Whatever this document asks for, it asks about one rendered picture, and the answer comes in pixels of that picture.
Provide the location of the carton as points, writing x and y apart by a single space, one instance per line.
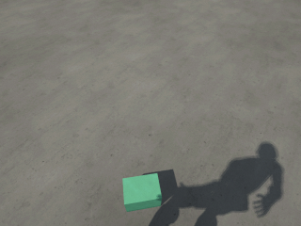
141 192

